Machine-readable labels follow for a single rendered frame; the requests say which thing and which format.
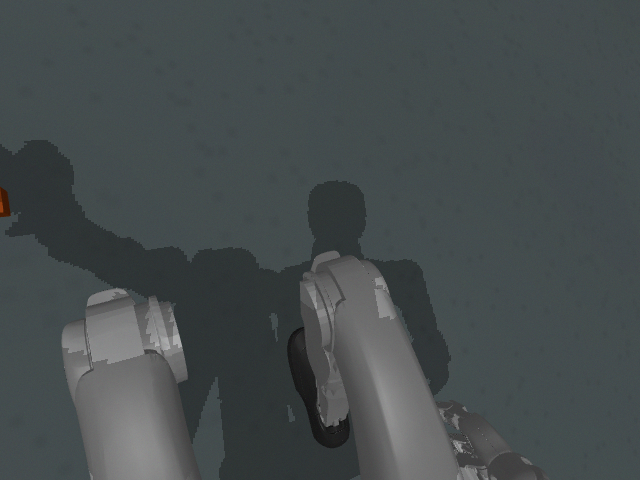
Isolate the right robot foot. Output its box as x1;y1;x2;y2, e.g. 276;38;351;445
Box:
287;327;350;448

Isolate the right robot hand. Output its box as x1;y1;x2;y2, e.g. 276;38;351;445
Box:
435;400;513;480

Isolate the small box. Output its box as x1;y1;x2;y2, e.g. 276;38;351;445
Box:
0;187;11;217

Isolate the right robot arm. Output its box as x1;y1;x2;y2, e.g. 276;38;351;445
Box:
487;452;550;480

